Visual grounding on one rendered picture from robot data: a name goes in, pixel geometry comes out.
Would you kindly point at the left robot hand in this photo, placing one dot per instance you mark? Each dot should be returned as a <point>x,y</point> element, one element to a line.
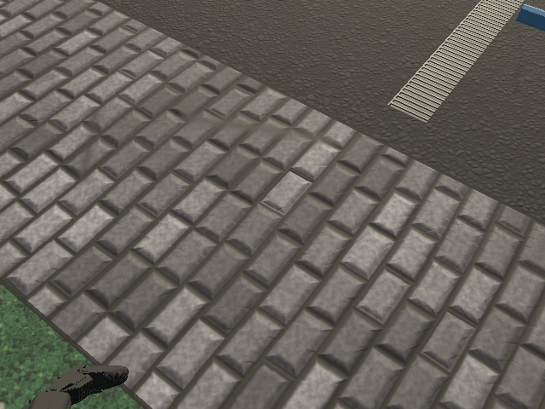
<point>76,384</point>

